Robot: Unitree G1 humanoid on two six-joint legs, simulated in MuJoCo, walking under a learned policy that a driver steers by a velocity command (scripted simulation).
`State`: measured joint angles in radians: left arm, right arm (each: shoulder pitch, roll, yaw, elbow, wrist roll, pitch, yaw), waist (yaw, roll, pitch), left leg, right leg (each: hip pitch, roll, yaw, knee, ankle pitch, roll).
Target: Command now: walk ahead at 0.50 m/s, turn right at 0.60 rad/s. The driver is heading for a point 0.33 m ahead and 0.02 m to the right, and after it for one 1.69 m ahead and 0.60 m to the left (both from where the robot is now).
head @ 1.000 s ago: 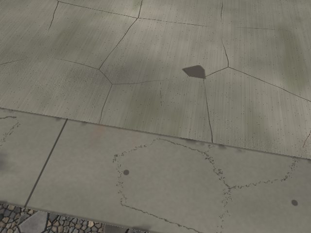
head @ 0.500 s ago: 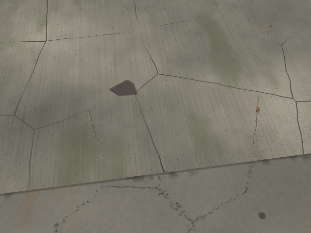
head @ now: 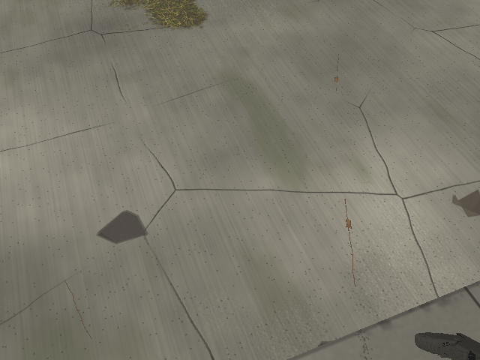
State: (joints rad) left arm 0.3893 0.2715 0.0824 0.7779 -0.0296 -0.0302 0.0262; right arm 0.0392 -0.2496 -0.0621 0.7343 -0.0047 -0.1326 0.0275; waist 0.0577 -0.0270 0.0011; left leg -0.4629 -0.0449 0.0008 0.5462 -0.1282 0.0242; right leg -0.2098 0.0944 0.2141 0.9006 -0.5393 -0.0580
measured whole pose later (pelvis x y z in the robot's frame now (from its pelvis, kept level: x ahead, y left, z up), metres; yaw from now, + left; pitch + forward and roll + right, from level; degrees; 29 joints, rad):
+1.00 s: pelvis +0.21 -0.01 +0.02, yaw +12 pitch +2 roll -3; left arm 0.07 0.32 0.11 0.76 0.01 0.05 0.06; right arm 0.27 -0.28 -0.05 0.69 0.00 0.04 -0.02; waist -0.03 -0.04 0.03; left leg -0.28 -0.03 -0.05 0.48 -0.23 0.07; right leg -0.63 0.00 0.04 1.12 -0.33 0.04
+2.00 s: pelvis +0.22 -0.02 +0.02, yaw +32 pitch -1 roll +0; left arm 0.18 0.27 0.01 0.86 0.01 0.01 0.01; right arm 0.19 -0.23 -0.01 0.63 -0.02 0.04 -0.02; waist 0.02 -0.01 0.02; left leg -0.20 -0.01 -0.05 0.48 -0.28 0.00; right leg -0.20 -0.04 0.00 0.45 -0.24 0.04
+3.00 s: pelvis +0.22 -0.02 +0.02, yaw +31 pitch -1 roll +0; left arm 0.24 0.22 0.01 1.10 0.00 0.03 0.06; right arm 0.26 -0.22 -0.02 1.00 0.00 0.02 -0.04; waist 0.01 0.00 0.03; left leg -0.15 -0.01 -0.04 0.40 -0.24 0.00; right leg -0.17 -0.04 0.02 0.40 -0.21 0.04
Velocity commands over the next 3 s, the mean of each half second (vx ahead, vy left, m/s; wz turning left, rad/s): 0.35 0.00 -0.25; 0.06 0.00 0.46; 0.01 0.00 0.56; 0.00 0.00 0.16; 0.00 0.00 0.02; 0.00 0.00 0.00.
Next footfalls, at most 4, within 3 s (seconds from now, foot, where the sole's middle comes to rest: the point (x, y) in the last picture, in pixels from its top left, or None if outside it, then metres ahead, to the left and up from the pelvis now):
0.42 right None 0.34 -0.17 -0.76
0.82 left None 0.25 0.08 -0.76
1.38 right None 0.33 -0.13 -0.76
1.76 left None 0.18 0.09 -0.76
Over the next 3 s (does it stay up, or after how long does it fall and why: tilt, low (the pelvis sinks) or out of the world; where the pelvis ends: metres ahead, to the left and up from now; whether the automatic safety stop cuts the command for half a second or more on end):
stays up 0.22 -0.02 0.02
